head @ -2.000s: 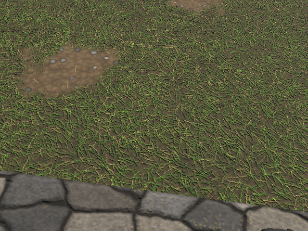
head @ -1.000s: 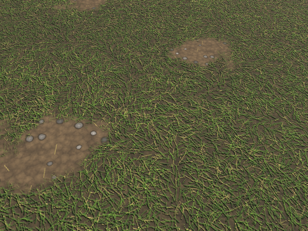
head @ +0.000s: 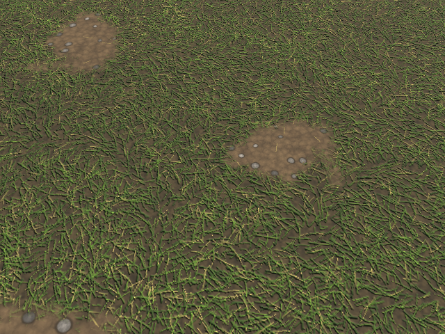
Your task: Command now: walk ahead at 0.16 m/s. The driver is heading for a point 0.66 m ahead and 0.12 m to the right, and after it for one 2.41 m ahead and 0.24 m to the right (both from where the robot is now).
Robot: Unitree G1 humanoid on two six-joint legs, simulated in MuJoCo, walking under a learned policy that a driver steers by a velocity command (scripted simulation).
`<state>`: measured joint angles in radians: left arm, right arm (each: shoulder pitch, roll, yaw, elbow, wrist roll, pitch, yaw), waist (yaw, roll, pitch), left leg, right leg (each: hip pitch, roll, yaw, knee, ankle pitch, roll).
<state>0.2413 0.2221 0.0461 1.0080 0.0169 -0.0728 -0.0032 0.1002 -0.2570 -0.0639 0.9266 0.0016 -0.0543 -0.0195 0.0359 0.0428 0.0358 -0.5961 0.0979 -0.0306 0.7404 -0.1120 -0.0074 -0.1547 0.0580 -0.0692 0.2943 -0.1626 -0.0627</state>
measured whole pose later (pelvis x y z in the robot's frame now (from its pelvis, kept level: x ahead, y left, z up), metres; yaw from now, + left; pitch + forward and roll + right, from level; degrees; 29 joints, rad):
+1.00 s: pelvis +0.15 +0.06 -0.01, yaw -1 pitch +0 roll +0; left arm 0.32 0.24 0.06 1.07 -0.04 -0.08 0.02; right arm 0.24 -0.23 -0.07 1.08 0.01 -0.10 0.02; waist -0.01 -0.03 0.01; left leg -0.23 -0.03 0.09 0.52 -0.29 0.07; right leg -0.35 -0.03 0.03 1.16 -0.41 -0.05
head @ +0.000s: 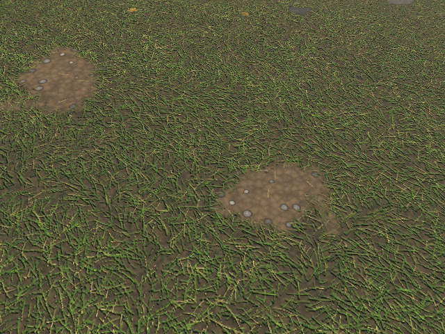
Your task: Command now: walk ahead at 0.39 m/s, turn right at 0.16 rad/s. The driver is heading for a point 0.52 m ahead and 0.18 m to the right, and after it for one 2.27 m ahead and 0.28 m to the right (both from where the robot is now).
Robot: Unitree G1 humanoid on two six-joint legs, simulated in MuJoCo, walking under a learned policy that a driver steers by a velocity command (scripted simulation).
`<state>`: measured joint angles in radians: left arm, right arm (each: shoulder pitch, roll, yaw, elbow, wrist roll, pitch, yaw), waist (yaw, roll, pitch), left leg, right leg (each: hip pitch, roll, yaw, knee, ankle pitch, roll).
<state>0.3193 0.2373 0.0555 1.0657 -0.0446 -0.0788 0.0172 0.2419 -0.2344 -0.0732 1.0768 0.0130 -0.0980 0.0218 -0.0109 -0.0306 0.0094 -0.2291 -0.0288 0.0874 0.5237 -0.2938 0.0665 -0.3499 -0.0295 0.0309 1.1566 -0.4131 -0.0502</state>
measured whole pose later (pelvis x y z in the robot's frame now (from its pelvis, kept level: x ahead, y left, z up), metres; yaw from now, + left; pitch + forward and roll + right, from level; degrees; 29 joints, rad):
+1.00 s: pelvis +0.47 -0.14 -0.01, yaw -22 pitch +2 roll +0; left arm 0.22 0.27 0.05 0.83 0.00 -0.03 0.02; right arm 0.09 -0.25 -0.04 0.82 -0.01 -0.09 0.03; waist 0.01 -0.01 0.04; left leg -0.46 -0.05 0.00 0.49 -0.06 0.05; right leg -0.33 0.09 0.08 1.05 -0.55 0.01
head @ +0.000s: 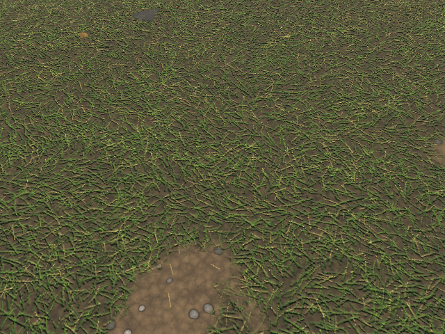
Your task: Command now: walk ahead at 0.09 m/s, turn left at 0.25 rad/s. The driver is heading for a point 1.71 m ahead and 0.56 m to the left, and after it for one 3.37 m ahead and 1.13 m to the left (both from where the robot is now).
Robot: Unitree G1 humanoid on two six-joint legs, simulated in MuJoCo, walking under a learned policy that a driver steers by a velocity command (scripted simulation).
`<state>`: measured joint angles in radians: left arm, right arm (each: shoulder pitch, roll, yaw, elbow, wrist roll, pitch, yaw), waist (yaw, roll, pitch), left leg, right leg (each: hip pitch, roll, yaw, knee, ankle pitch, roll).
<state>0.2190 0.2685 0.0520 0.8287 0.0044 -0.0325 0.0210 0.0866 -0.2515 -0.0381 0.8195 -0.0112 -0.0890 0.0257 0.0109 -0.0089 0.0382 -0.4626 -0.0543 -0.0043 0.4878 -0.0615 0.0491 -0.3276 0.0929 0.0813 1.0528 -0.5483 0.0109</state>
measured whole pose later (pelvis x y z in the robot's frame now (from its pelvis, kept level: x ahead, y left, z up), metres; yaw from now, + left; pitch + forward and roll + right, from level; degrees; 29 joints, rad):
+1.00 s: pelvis +0.03 +0.00 +0.02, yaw +32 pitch +2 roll -1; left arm 0.18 0.32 0.09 0.73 0.00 0.02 0.04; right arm 0.15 -0.28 -0.06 0.64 0.00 0.02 -0.01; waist 0.01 -0.03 0.03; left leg -0.28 -0.05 -0.06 0.46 -0.21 0.05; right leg -0.52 -0.04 0.02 0.95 -0.35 0.08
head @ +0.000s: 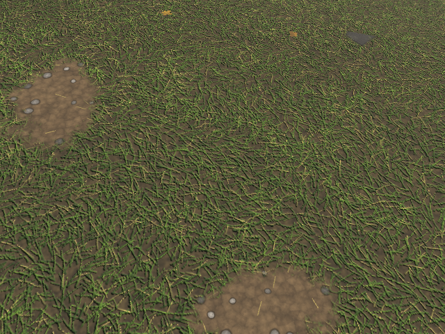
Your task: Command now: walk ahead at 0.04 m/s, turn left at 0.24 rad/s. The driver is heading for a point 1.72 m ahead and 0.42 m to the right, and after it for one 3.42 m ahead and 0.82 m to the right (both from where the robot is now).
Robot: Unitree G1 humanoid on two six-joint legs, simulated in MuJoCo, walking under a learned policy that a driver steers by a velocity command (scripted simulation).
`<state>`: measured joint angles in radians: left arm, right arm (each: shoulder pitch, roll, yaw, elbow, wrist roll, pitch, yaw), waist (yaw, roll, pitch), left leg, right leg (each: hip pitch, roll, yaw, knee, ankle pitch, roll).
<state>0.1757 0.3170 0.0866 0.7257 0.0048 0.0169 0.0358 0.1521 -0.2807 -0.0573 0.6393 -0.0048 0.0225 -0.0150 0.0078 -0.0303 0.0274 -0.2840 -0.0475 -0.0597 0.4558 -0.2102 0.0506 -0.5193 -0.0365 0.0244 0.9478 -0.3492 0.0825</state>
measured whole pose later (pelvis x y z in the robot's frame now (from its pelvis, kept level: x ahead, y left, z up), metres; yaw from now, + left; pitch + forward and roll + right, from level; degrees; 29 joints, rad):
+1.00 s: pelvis +0.38 +0.05 +0.00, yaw -6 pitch +1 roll +2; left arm 0.17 0.28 0.05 0.70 -0.02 -0.05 -0.03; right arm 0.33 -0.27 -0.06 0.83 -0.01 -0.10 0.01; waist -0.07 -0.04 0.01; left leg 0.06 -0.06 0.17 0.20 -0.28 0.04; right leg -0.71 -0.09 0.05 0.72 0.09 -0.01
